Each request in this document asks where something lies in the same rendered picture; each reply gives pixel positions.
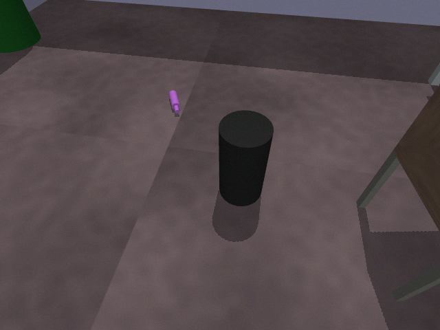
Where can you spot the chair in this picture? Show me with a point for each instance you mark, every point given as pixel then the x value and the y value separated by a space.
pixel 418 152

